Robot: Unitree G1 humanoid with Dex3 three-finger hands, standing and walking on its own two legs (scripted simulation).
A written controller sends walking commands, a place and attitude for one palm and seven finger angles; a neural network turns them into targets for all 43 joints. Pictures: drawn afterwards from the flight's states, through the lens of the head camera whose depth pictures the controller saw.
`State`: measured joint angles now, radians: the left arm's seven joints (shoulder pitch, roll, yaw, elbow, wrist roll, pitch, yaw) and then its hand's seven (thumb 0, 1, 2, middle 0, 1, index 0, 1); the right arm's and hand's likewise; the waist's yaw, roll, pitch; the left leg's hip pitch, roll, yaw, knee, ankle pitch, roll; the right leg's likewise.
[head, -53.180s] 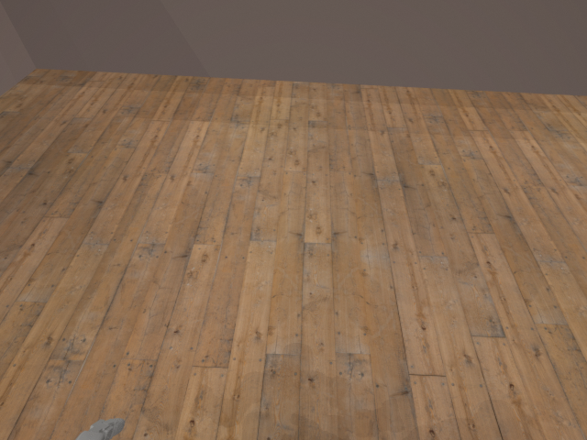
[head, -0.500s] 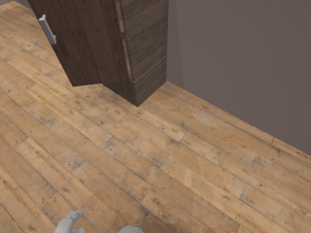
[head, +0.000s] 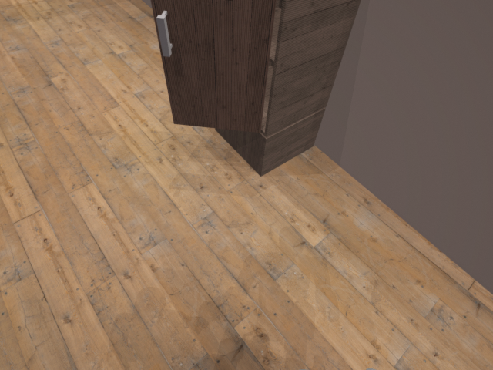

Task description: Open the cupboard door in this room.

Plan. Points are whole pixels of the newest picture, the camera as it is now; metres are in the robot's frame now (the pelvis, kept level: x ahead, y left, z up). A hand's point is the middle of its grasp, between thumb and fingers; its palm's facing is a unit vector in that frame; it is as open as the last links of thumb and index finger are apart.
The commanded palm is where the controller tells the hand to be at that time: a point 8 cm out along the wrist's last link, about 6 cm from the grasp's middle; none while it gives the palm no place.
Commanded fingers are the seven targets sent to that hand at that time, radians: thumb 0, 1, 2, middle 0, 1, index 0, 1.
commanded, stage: take the last steps up to it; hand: left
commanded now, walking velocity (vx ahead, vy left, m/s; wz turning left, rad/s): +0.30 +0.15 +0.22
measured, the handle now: (166, 33) +1.07 +0.36 -0.03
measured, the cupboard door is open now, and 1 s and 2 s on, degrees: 47 47 47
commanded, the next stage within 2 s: come to a stop and stand still in 1.32 s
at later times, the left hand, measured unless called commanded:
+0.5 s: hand out of the picture +0.04 +0.23 -0.19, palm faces +0.19 -0.97 -0.16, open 7.3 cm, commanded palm none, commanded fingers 0.00 0.90 0.90 -0.20 -0.30 -0.20 -0.30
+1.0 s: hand (146, 232) +0.39 +0.26 -0.15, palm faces +0.08 -0.98 -0.21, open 7.3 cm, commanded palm none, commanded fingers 0.00 0.90 0.90 -0.20 -0.30 -0.20 -0.30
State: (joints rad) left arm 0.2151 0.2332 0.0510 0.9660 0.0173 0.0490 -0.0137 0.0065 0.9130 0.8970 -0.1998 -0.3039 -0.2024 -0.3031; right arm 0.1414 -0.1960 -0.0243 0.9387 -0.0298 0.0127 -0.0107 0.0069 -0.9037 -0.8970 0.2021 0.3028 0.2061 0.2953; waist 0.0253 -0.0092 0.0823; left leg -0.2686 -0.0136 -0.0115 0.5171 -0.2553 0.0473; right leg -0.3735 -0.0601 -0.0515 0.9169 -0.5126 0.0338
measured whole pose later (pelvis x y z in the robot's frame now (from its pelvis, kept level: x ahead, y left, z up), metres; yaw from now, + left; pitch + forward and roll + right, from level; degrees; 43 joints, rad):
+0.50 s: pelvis +0.13 +0.07 -0.02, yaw +7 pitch +0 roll +0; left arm 0.39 0.19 0.04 1.10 0.02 -0.01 -0.01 0.00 0.91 0.90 -0.20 -0.30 -0.21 -0.30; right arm 0.16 -0.21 -0.05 0.96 -0.03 -0.04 0.02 0.01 -0.91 -0.90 0.20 0.30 0.20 0.29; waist 0.04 -0.05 0.08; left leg -0.42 0.03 0.11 0.64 -0.19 0.03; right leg -0.17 -0.18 -0.07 0.84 -0.52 0.05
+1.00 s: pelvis +0.30 +0.08 +0.00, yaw +4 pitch -1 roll +1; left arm 0.16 0.16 0.04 0.96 0.01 -0.06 -0.01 0.00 0.91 0.90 -0.20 -0.30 -0.20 -0.30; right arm 0.36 -0.17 -0.04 1.13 -0.02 -0.01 0.00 0.01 -0.91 -0.90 0.20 0.30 0.20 0.29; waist -0.03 0.03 0.06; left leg -0.31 0.03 0.08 1.00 -0.45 0.00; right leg -0.27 -0.03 -0.13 0.55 -0.26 -0.05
